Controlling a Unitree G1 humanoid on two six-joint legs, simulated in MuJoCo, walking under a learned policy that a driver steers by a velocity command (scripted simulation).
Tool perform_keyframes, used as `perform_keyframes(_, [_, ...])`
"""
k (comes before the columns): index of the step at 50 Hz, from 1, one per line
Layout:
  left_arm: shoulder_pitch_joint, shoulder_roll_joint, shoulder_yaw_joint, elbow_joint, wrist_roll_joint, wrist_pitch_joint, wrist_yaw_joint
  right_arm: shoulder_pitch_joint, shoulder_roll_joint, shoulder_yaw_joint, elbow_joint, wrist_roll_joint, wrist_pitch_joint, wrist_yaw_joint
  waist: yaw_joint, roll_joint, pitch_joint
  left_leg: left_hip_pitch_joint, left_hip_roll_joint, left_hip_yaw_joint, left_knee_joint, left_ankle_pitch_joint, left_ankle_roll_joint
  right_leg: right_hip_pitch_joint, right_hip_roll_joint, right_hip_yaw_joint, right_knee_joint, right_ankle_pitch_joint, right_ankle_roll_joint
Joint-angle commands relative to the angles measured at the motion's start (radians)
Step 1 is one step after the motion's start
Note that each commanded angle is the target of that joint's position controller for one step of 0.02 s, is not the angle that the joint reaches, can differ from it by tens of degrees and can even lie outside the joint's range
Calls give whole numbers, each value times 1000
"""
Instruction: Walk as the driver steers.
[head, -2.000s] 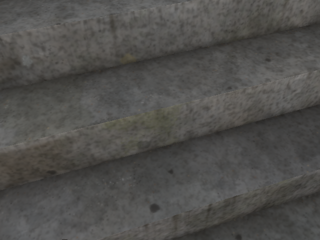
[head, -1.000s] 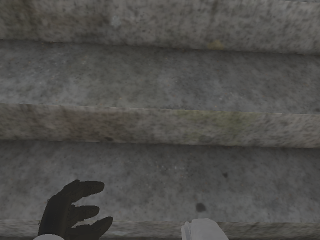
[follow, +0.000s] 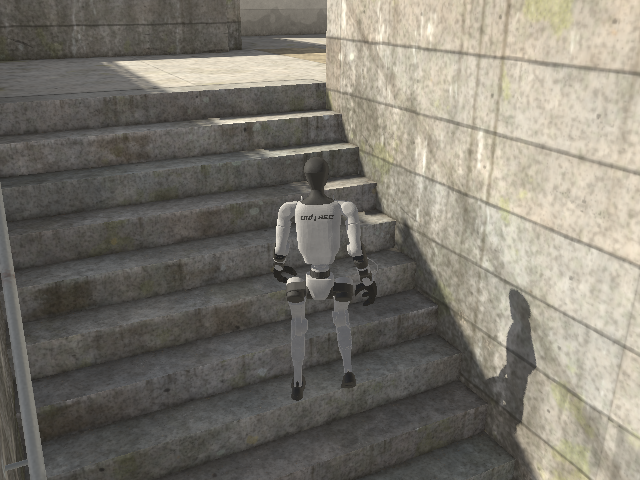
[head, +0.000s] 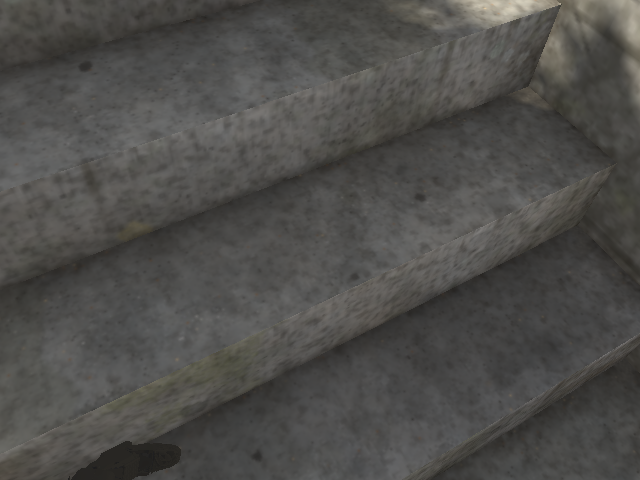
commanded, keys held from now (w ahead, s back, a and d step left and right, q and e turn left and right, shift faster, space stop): w+q+shift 0.66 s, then w+shift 0.34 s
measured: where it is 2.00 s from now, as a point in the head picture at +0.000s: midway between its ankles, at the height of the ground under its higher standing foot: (306, 223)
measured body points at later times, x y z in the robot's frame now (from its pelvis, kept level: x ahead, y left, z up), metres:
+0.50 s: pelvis +0.09 -0.14 -0.10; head +0.14 -0.16 +0.35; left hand +0.08 +0.13 -0.20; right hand +0.36 -0.27 -0.21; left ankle +0.12 -0.09 -0.69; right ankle -0.02 -0.28 -0.68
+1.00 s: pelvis +0.32 -0.24 +0.07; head +0.36 -0.25 +0.52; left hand +0.36 +0.06 +0.03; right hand +0.59 -0.40 -0.06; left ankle +0.13 -0.11 -0.62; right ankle +0.40 -0.33 -0.50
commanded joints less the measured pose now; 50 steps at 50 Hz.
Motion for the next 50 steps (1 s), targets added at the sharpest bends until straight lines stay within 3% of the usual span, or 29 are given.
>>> perform_keyframes(1, [-50,40,8,-108,-2,-39,-17,-38,-177,-63,-61,-18,-31,-4,35,200,-131,231,175,-634,-325,-319,254,-208,-41,27,-13,-17,-38])
perform_keyframes(5, [-81,33,-1,-155,-26,-72,-30,-86,-194,-85,-88,-39,-32,-12,40,214,-116,64,165,-682,-316,-422,237,-98,-88,91,-226,-227,-69])
perform_keyframes(7, [26,13,-11,-131,-53,-90,-37,-197,-166,-82,-128,-45,-6,-16,101,179,-105,-153,73,-489,-141,-266,180,169,-108,115,-539,-325,-99])
perform_keyframes(8, [222,6,-14,-50,-68,-115,-35,-282,-133,-79,-154,-35,18,-12,191,26,-111,-292,-79,-214,104,-120,74,487,-103,65,-990,-207,-94])
perform_keyframes(9, [382,36,9,52,-67,-152,-28,-313,-107,-85,-150,-28,33,-7,227,-102,-105,-349,-190,-26,376,-63,24,747,-120,-54,-1250,416,-65])
perform_keyframes(10, [326,-3,11,80,-117,-144,-3,-226,-47,-69,-114,-47,28,-22,189,-137,-38,-295,-232,-64,568,-168,75,715,-156,-176,-1562,741,-40])
perform_keyframes(11, [303,-34,2,109,-119,-135,20,-162,-30,-64,-136,-52,19,-28,128,-135,16,-293,-272,-91,789,-255,88,754,-210,-156,-1786,921,-22])
perform_keyframes(12, [237,-16,-3,135,-65,-130,25,-109,17,-56,-178,-31,20,2,-2,-132,-7,-470,-256,-82,1171,-262,82,852,-214,-200,-1603,1064,30])
perform_keyframes(13, [308,44,3,197,1,-137,21,-181,86,-23,-264,6,5,22,-51,-152,-108,-822,-216,-50,1421,-318,58,1135,-280,-156,-1102,1729,37])
perform_keyframes(14, [383,108,21,211,79,-155,1,-181,31,-9,-257,30,-11,-2,-13,-150,-225,-1063,-122,27,1444,-297,40,1426,-394,-133,-888,1879,-35])
perform_keyframes(16, [417,32,13,236,46,-157,-2,-397,34,28,-281,0,-27,3,51,-68,-229,-1001,-83,108,1231,-216,26,1251,-301,-219,-1027,1429,-60])
perform_keyframes(18, [173,165,43,194,-12,-208,55,-413,-23,59,-378,-39,27,32,-97,-91,-184,-408,31,137,612,-213,64,730,-315,-353,-1205,1496,-22])
perform_keyframes(19, [76,199,55,134,-47,-238,76,-356,-107,39,-354,-41,63,33,-95,-81,-191,-142,-36,164,378,-312,59,559,-329,-274,-1212,1753,-65])
perform_keyframes(20, [264,133,38,167,-80,-228,97,-303,-165,1,-262,-66,81,48,-11,-52,-257,121,-228,309,435,-478,87,494,-276,-262,-993,2506,2])
perform_keyframes(21, [350,159,32,155,-131,-212,99,-92,-224,-30,-205,-74,71,85,-51,-88,-369,646,-212,217,291,-519,189,108,-213,-213,-799,2550,149])
perform_keyframes(22, [204,334,67,76,-141,-226,64,195,-332,-86,-176,-36,93,63,-254,46,-590,740,-69,-214,181,-399,312,62,-234,-117,-311,1842,20])
perform_keyframes(23, [-15,281,74,-13,-82,-233,-15,140,-380,-89,-175,-50,114,23,-255,404,-621,597,53,-681,-359,-457,387,-31,67,-164,155,241,-30])
perform_keyframes(24, [-157,181,52,-78,-16,-219,-49,-108,-304,-89,-227,-23,109,-4,-159,284,-537,410,105,-968,-573,-501,402,-79,103,23,467,138,-60])
perform_keyframes(25, [-206,72,15,-143,26,-192,-59,-180,-282,-88,-196,-9,75,-15,-105,102,-390,242,147,-986,-582,-512,388,-163,72,56,619,112,-77])
perform_keyframes(28, [-133,-90,-51,-246,40,-146,-19,-173,-177,-52,-47,-44,-8,-9,96,-147,-3,-120,113,-768,-577,-331,304,-380,14,86,722,-145,-71])
perform_keyframes(33, [116,12,-38,-130,-35,-94,18,-373,-206,-40,-43,-5,-63,31,222,11,-18,-382,40,-198,-587,-43,252,-49,-85,-125,266,-73,-52])
perform_keyframes(41, [-274,-30,-62,-296,-24,-107,20,111,-274,-108,32,-45,-107,1,-53,243,-137,636,311,-487,-666,-147,196,-785,-171,97,364,-509,-93])
perform_keyframes(43, [-276,-24,-77,-315,-12,-97,-9,101,-285,-111,-1,-52,-97,-9,-36,245,-187,672,338,-438,-725,-147,158,-721,-187,63,233,-556,-113])
perform_keyframes(45, [-144,8,-75,-297,-16,-99,-4,-124,-298,-112,-79,-42,-101,0,83,253,-175,373,319,-257,-789,61,111,-331,-211,65,-19,-580,-152])
perform_keyframes(46, [-42,35,-74,-268,-15,-104,-7,-195,-269,-104,-114,-12,-84,7,134,155,-207,213,247,-123,-687,291,91,2,-166,104,-321,-846,-199])
perform_keyframes(47, [157,94,-26,-169,-53,-98,2,-154,-267,-91,-86,-22,-75,36,197,23,-332,183,176,-111,-471,747,115,354,-34,-126,-436,-792,-158])
perform_keyframes(48, [334,173,10,-111,-53,-119,21,-278,-242,-86,-148,-15,-78,52,303,-160,-377,-84,110,-44,-123,760,16,663,-153,131,-641,-705,-170])
perform_keyframes(49, [502,264,48,-15,-49,-111,53,-458,-148,-59,-226,-25,-66,71,405,-529,-360,-324,-104,-49,233,221,-27,714,-259,489,-971,-783,-138])
perform_keyframes(50, [304,172,9,-45,-50,-112,67,-407,-10,-16,-276,-49,-59,61,225,-533,-323,-417,-197,-302,701,193,-43,606,-249,564,-900,-474,-75])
